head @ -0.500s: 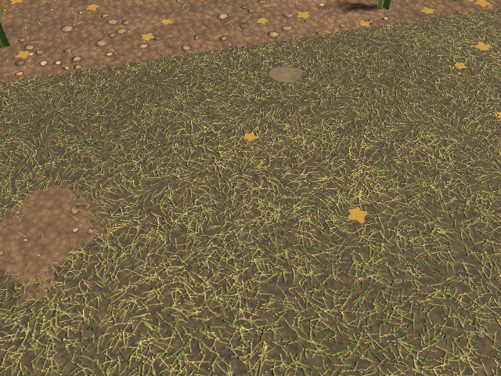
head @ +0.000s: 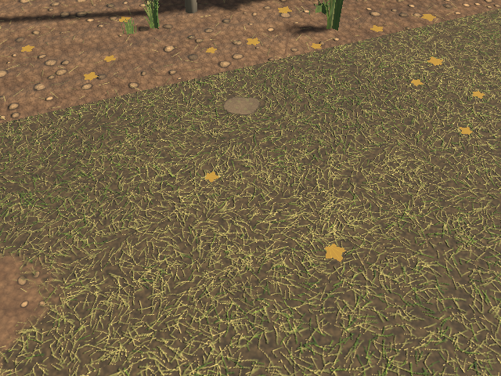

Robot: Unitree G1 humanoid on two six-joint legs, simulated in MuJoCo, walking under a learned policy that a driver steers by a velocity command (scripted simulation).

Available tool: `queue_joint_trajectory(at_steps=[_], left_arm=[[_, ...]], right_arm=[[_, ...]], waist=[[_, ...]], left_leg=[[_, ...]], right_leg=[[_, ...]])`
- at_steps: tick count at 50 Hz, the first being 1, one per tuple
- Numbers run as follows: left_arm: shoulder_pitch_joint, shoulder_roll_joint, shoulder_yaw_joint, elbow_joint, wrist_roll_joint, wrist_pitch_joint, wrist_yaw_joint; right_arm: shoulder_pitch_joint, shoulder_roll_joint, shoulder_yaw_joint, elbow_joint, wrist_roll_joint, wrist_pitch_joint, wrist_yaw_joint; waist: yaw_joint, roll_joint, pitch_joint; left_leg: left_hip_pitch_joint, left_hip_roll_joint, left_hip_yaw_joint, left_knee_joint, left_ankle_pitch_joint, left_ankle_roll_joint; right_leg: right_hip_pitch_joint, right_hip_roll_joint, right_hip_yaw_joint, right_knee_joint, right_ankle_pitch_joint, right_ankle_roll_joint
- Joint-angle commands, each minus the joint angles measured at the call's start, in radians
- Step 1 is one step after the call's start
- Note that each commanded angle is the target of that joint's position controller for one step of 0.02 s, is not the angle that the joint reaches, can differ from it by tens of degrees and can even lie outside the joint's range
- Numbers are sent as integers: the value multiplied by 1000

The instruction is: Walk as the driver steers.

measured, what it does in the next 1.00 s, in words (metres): goes down, turning left: right foot 0.16 m lower, then left foot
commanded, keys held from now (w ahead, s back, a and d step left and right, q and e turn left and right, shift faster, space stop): w+q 1.00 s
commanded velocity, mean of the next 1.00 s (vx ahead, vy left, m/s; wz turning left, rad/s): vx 0.49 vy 0.00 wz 0.48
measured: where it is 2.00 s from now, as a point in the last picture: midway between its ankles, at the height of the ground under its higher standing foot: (125, 262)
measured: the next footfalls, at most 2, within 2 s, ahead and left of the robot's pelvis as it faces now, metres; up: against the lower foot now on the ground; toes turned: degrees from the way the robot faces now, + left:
right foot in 0.14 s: +0.25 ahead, -0.14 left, -0.16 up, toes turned -2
left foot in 0.60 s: +0.54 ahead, +0.18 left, -0.16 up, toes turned +19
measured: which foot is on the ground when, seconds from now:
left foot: down 0.00-0.16, up 0.18-0.58, down 0.60-1.00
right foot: up 0.00-0.12, down 0.14-0.64, up 0.66-1.00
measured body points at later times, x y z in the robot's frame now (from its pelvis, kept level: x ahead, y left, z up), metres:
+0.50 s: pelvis +0.32 -0.01 -0.13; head +0.33 +0.00 +0.32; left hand +0.19 +0.20 -0.27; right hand +0.57 -0.18 -0.22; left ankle +0.49 +0.16 -0.81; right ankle +0.21 -0.14 -0.85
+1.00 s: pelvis +0.60 +0.11 -0.14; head +0.60 +0.12 +0.31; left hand +0.67 +0.39 -0.24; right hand +0.68 -0.11 -0.28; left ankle +0.50 +0.16 -0.85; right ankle +0.75 +0.02 -0.84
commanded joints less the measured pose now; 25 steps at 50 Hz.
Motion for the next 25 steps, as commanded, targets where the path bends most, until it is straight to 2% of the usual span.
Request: queue_joint_trajectory(at_steps=[1,2,3,4,5,6,7,8,9,10,11,12,13,14,15,16,18,19,20,22,23,25], left_arm=[[-164,111,20,-86,-1,0,13],[-199,107,15,-78,-1,3,16],[-196,101,9,-59,6,9,21],[-167,102,8,-28,6,13,27],[-108,118,14,14,4,10,33],[61,158,34,82,-11,2,42],[373,228,72,178,-23,-12,41],[677,261,100,244,-11,-13,13],[754,256,102,248,9,-14,-8],[656,277,116,262,10,-9,8],[507,258,113,220,6,3,17],[340,152,73,169,8,-11,30],[287,56,41,166,20,-25,37],[238,14,25,150,10,-35,40],[246,56,38,160,-8,-43,46],[243,71,42,182,-22,-59,53],[223,116,60,202,-14,-79,60],[221,132,67,203,0,-82,61],[221,133,68,207,7,-84,60],[222,140,70,209,8,-85,60],[228,138,66,212,8,-85,59],[295,161,71,243,-4,-83,60]], right_arm=[[24,-165,-34,1,22,-12,7],[71,-165,-34,29,26,-4,-5],[78,-163,-33,37,33,4,-15],[96,-174,-38,53,37,13,-16],[94,-195,-45,57,38,19,-10],[67,-212,-51,55,32,30,8],[69,-182,-34,68,-25,42,45],[319,10,0,136,-7,36,71],[186,-81,-14,67,27,26,90],[-125,-124,-39,-50,53,12,97],[-227,-129,-35,-85,64,-2,84],[-286,-158,-53,-86,47,-18,57],[-275,-125,-49,-73,38,-15,39],[-298,-84,-45,-65,30,-4,36],[-251,-52,-44,-55,16,15,42],[-235,-30,-32,-65,13,31,50],[-274,-21,-18,-90,25,41,55],[-301,-27,-13,-103,32,44,58],[-345,-43,-15,-118,40,49,60],[-424,-89,-29,-144,58,56,58],[-464,-124,-44,-157,58,56,59],[-542,-149,-59,-182,47,54,57]], waist=[[15,48,218],[-17,40,221],[-27,42,213],[-27,36,198],[-4,6,171],[83,-43,112],[204,-77,16],[199,-278,-377],[296,-238,-460],[341,-129,-219],[298,-11,-73],[234,69,26],[143,54,70],[102,26,131],[64,-30,122],[41,-45,116],[41,9,106],[51,26,89],[58,36,93],[76,31,105],[85,36,121],[116,2,143]], left_leg=[[-244,225,-231,-95,352,175],[-155,223,-251,-43,350,163],[-68,202,-265,4,368,145],[-24,185,-280,71,433,136],[-12,162,-284,168,522,124],[-82,119,-237,335,626,96],[-353,95,-199,585,653,37],[-628,-24,-141,1053,-9,-38],[-809,-43,-148,1375,-206,-73],[-1077,0,-115,1336,-130,-72],[-1084,97,-148,1242,-4,-27],[-945,157,-192,959,214,0],[-772,216,-227,790,368,24],[-674,235,-201,622,408,36],[-623,235,-178,532,371,30],[-608,258,-178,432,388,33],[-616,264,-170,244,494,42],[-606,256,-169,211,542,45],[-607,241,-161,186,610,47],[-605,204,-138,166,711,40],[-603,189,-132,149,737,36],[-623,159,-97,106,692,33]], right_leg=[[123,12,-21,-102,-103,2],[97,0,-9,-168,-120,2],[95,-4,-3,-260,-151,4],[159,-9,-9,-327,-144,9],[257,-4,-21,-372,-126,12],[494,5,-74,-426,4,-3],[921,-50,-62,-308,159,-52],[1530,-227,60,135,723,-306],[1624,-334,212,175,810,-398],[1418,-334,276,-26,228,-337],[1132,-352,236,-177,-152,-297],[837,-307,167,-274,-170,-287],[607,-279,121,-351,-91,-271],[425,-276,77,-438,-41,-286],[403,-269,40,-486,-71,-300],[397,-266,21,-525,-113,-293],[461,-249,-61,-532,-66,-267],[489,-243,-102,-523,-32,-253],[507,-227,-142,-515,-13,-239],[534,-188,-215,-500,-50,-204],[545,-173,-243,-491,-56,-182],[640,-171,-275,-465,-61,-157]])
